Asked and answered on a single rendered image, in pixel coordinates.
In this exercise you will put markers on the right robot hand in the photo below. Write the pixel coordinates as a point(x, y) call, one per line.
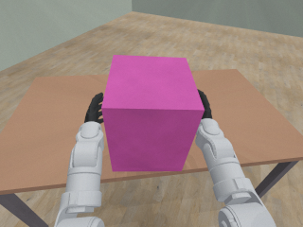
point(207, 112)

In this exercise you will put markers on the table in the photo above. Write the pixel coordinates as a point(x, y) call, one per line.
point(36, 143)

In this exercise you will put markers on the carton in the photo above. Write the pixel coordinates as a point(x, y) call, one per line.
point(151, 112)

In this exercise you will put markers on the left robot upper arm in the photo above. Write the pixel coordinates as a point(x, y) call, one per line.
point(81, 222)

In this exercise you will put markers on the robot left forearm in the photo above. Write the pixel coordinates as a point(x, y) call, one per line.
point(82, 191)

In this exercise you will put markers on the robot right forearm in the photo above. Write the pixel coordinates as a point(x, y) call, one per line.
point(230, 184)

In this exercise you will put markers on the right robot upper arm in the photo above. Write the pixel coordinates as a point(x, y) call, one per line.
point(251, 214)

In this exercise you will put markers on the left robot hand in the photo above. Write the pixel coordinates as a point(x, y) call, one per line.
point(93, 114)

